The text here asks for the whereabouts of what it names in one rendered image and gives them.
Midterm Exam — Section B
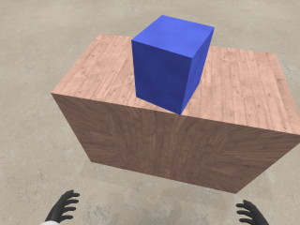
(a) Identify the left robot hand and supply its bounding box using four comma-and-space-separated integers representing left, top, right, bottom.
44, 189, 80, 223

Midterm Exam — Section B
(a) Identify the right robot hand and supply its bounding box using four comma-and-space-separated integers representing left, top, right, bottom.
236, 200, 269, 225

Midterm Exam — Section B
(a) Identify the carton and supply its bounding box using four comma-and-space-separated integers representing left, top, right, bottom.
131, 15, 215, 115

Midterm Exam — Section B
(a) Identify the pedestal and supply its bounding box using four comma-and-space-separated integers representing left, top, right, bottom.
51, 33, 300, 194

